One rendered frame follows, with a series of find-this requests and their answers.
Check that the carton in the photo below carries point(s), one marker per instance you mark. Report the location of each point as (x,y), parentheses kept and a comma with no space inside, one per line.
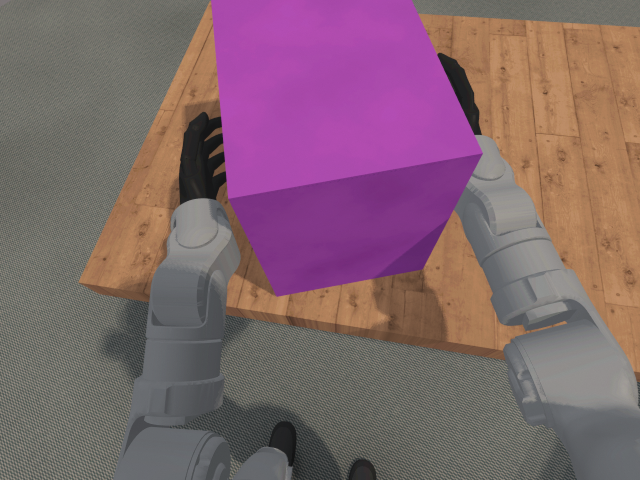
(346,148)

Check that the right robot forearm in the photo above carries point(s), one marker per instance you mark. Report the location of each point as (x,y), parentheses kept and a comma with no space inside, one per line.
(530,284)

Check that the left robot upper arm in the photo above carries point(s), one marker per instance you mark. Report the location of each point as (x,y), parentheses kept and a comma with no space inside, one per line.
(176,454)

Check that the left robot hand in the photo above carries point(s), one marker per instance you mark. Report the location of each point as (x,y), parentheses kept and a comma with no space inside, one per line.
(196,170)

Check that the right robot upper arm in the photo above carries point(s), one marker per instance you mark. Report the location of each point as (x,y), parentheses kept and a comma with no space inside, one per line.
(569,378)

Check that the table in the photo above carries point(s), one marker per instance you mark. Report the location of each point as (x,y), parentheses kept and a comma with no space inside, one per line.
(562,103)

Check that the robot left foot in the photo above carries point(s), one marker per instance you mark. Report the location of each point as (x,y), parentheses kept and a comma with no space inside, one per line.
(283,437)

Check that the right robot hand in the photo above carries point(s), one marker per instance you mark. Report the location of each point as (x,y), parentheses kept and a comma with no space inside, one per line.
(463,90)

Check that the left robot forearm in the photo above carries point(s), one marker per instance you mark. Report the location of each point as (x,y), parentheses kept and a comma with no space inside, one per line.
(181,377)

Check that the robot left thigh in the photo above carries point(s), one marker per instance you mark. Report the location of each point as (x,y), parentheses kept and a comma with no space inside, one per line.
(264,466)

